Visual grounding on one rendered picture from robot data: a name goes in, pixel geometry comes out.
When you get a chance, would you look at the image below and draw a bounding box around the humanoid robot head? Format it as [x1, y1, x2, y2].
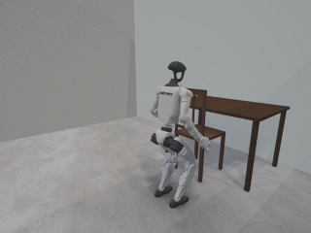
[165, 61, 187, 87]

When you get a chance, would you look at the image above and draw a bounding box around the left robot foot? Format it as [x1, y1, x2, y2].
[155, 185, 173, 198]

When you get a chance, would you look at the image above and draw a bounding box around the right robot upper arm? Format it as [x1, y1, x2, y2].
[178, 87, 192, 123]

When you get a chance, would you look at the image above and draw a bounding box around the right robot hand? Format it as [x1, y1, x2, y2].
[198, 137, 212, 153]

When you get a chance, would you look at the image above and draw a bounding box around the table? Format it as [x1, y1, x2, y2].
[165, 95, 290, 192]

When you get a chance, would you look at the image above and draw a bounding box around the left robot upper arm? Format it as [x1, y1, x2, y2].
[150, 85, 163, 116]

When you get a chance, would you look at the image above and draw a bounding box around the chair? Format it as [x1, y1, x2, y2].
[174, 87, 225, 183]

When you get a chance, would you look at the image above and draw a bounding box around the right robot forearm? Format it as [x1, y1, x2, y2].
[184, 115, 204, 143]

